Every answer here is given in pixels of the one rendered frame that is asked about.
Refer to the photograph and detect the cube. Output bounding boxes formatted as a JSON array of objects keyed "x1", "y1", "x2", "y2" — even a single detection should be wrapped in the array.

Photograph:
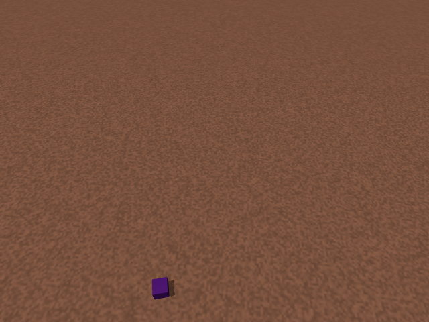
[{"x1": 152, "y1": 277, "x2": 169, "y2": 299}]

